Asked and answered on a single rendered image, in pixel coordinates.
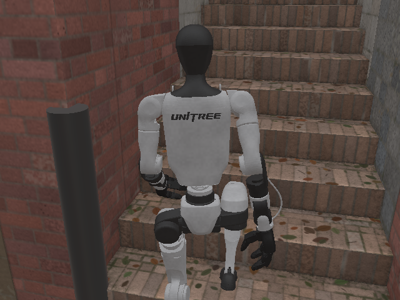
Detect stairs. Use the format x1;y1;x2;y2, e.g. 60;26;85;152
107;0;394;300

